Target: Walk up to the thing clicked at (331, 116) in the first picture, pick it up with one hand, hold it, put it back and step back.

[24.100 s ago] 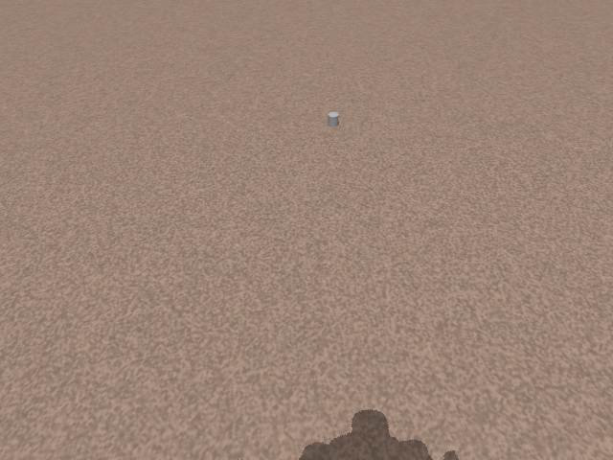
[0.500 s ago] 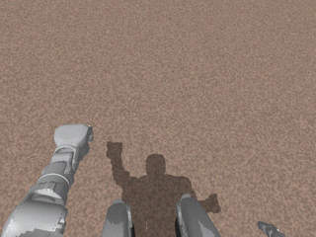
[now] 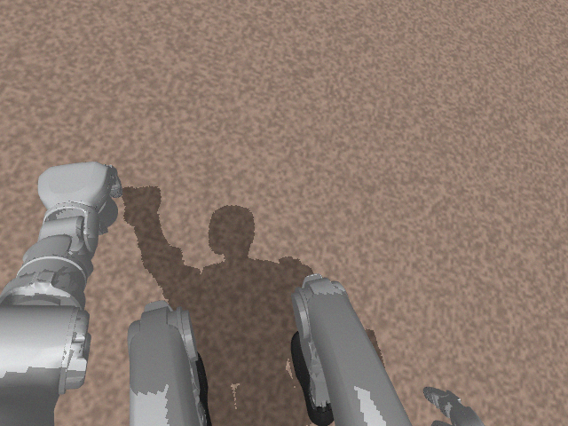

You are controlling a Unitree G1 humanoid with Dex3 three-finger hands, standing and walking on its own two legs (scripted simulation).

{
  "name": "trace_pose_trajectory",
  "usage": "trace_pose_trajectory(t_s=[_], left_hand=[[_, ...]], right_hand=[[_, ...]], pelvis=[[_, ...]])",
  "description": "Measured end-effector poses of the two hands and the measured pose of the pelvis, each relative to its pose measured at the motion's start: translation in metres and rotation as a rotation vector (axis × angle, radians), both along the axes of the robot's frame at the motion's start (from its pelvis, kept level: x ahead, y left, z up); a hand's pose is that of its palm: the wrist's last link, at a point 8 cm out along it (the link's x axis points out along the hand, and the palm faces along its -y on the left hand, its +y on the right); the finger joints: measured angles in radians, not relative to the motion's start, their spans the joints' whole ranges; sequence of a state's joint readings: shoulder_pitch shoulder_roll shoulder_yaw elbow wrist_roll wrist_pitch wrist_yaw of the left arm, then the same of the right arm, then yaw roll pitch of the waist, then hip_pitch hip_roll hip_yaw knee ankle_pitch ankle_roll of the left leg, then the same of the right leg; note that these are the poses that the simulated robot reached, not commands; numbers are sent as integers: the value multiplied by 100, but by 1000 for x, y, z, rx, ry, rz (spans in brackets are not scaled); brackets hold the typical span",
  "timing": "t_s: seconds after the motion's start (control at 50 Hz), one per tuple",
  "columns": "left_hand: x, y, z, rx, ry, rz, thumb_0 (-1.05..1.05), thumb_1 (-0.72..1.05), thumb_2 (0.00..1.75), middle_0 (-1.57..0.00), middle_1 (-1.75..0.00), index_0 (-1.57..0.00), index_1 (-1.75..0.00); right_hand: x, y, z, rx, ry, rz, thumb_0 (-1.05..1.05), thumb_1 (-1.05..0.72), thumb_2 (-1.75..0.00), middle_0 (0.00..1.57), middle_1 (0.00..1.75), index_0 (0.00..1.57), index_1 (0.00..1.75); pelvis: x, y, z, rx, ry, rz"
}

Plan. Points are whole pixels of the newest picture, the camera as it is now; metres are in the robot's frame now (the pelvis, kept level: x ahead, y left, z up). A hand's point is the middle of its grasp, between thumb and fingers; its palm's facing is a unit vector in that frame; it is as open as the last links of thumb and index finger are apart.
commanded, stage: crouch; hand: left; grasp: from above
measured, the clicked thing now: (91, 206) +0.48 +0.24 -0.18
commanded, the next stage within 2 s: lower in 0.92 s
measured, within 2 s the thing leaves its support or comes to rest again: neither
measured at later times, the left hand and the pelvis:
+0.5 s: hand (106, 207) +0.50 +0.23 -0.24, palm faces -0.44 -0.03 -0.90, open 7.6 cm; pelvis +0.00 -0.01 -0.07, yaw -3 degrees
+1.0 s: hand (112, 209) +0.51 +0.23 -0.28, palm faces -0.44 -0.02 -0.90, open 7.6 cm; pelvis -0.01 -0.01 -0.12, yaw -5 degrees
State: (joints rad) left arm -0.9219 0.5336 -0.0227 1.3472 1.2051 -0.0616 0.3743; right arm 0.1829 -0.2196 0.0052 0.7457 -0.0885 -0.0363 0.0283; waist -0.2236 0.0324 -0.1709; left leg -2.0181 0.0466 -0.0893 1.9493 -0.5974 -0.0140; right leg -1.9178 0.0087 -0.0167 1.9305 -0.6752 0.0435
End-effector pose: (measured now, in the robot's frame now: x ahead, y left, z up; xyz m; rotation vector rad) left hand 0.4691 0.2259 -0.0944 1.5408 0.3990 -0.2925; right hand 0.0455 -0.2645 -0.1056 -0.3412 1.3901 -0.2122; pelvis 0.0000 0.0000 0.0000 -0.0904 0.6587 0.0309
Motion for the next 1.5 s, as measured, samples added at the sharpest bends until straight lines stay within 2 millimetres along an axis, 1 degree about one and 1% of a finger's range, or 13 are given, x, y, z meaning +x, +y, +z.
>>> trace_pose_trajectory(t_s=[0.12,0.2,0.26,0.42,0.58,0.78,0.96,1.12,1.24,1.36,1.5], left_hand=[[12,6,-29,11,0,33,-2,21,37,-73,-58,-93,-54],[19,7,-42,7,9,42,-1,21,38,-73,-58,-93,-54],[24,5,-51,1,13,37,-1,20,38,-74,-58,-93,-54],[32,2,-74,-5,22,11,-2,21,36,-73,-58,-93,-54],[34,5,-95,-2,13,12,-2,23,35,-73,-58,-92,-54],[37,5,-114,5,11,15,-2,23,35,-73,-58,-92,-54],[44,4,-127,7,12,23,-2,23,35,-72,-58,-92,-54],[48,6,-139,12,22,27,-2,23,35,-73,-58,-92,-54],[47,6,-156,4,50,24,-2,22,36,-73,-58,-92,-55],[47,4,-174,-11,41,9,-2,22,36,-73,-58,-92,-55],[49,3,-184,-11,18,12,-1,22,37,-73,-58,-92,-55]], right_hand=[[11,-9,-20,-2,6,37,1,-92,-90,21,29,21,29],[14,-13,-31,2,15,49,0,-92,-90,21,29,21,29],[13,-15,-38,7,27,49,0,-92,-90,20,29,21,29],[-3,-16,-57,20,75,30,0,-92,-90,20,29,21,29],[-23,-10,-74,30,110,18,0,-92,-90,20,29,21,29],[-40,-7,-93,33,122,25,0,-92,-90,20,30,21,29],[-47,-7,-104,32,135,39,0,-92,-90,20,30,21,29],[-45,-6,-109,37,146,52,0,-92,-90,20,30,21,29],[-41,-6,-111,33,152,70,0,-92,-90,20,30,21,29],[-40,-6,-113,24,161,89,0,-93,-90,20,30,20,29],[-39,-6,-116,23,166,102,0,-93,-90,20,30,20,29]], pelvis=[[3,-4,-22,-2,15,-9],[5,-5,-33,-4,14,-16],[6,-6,-41,-7,10,-22],[5,-6,-63,-14,1,-37],[0,-4,-85,-22,-22,-45],[-6,-4,-108,-29,-50,-50],[-8,-5,-122,-36,-65,-61],[-5,-5,-129,-42,-69,-67],[-3,-5,-134,-49,-72,-70],[-2,-5,-140,-55,-80,-73],[-1,-5,-146,-61,-85,-79]])
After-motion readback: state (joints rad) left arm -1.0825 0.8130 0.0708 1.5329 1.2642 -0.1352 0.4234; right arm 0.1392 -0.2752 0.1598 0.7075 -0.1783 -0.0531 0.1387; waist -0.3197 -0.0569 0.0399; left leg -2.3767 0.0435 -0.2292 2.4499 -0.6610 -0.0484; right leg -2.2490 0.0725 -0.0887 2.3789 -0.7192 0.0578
